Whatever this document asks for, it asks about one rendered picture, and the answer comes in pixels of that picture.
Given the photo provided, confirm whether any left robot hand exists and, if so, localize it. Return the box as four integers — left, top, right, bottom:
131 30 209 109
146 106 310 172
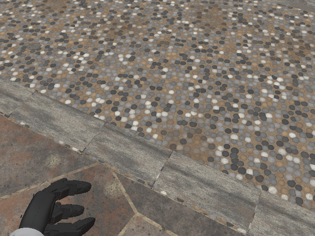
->
19 178 95 236

